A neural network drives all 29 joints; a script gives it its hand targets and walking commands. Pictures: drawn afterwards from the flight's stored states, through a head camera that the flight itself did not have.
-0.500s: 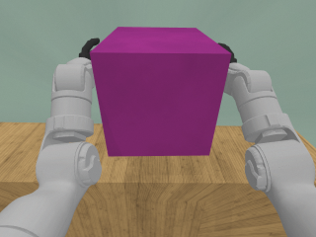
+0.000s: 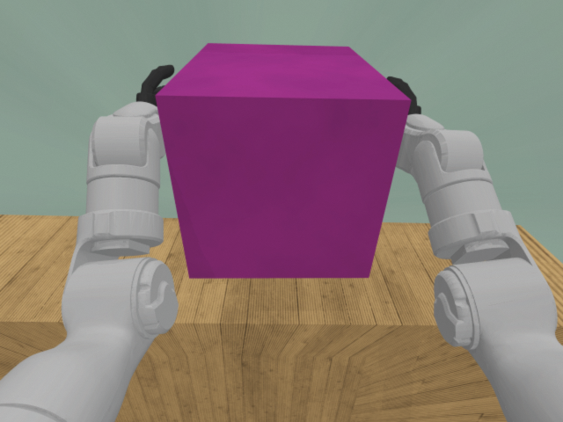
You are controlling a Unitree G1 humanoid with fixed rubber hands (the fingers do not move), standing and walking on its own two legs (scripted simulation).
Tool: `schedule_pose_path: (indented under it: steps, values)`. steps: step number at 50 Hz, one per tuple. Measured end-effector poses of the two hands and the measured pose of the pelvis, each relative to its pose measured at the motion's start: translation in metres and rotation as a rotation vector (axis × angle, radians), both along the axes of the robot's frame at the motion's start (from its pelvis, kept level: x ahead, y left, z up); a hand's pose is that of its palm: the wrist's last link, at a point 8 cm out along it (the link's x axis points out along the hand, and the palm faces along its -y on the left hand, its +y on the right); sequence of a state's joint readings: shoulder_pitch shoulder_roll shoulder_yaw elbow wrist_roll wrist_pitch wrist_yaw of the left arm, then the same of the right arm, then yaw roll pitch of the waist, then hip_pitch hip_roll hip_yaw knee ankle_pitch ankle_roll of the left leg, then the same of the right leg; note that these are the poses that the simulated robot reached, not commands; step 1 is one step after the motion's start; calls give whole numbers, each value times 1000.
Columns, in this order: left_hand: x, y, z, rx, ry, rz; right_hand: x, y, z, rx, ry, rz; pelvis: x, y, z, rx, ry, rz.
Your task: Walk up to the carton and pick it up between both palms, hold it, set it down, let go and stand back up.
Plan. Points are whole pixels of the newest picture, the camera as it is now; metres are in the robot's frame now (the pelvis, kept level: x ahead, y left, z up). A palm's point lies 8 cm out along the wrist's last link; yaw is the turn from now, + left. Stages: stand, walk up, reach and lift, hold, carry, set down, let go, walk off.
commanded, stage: hold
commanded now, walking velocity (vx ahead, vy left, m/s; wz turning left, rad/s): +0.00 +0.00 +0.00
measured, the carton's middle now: (279, 147) +0.40 +0.01 +0.29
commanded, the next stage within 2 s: none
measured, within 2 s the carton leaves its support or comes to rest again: neither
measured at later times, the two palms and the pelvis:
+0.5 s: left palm (151, 120) +0.37 +0.17 +0.34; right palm (402, 127) +0.36 -0.15 +0.34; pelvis +0.00 +0.00 +0.00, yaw +0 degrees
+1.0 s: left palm (153, 123) +0.38 +0.17 +0.33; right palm (396, 134) +0.37 -0.15 +0.33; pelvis +0.00 +0.01 +0.00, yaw -1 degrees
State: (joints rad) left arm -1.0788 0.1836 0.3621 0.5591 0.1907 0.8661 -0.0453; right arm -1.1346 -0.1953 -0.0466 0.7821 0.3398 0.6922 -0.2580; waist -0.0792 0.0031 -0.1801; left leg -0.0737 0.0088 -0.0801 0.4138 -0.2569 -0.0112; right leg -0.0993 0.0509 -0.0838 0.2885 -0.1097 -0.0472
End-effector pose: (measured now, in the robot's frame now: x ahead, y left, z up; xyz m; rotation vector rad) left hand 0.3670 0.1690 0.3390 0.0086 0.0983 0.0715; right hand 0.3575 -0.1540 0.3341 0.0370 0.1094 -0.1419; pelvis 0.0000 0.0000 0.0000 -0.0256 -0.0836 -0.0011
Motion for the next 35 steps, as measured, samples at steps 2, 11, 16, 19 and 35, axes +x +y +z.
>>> schedule_pose_path:
  steps: [2, 11, 16, 19, 35]
  values:
    - [0, 0, 1, -1, -1, 0, 0, 0, 1, 1, -1, -1, 0, 1, 0, 1, -1, -2]
    - [-1, 4, 4, -8, 2, 3, 0, 4, 4, -8, 3, 3, 0, 2, 0, 1, -2, -8]
    - [0, 6, 3, -5, 6, 1, 1, 6, 4, -14, 8, 3, 1, 3, 0, 1, -1, -5]
    - [1, 5, 3, 5, -2, -3, 1, 5, 5, -12, 0, 0, 1, 3, 0, -1, 1, -3]
    - [11, 3, 2, 20, 25, 0, 10, 4, -1, -23, 30, 2, 0, 6, 1, -1, 16, -15]
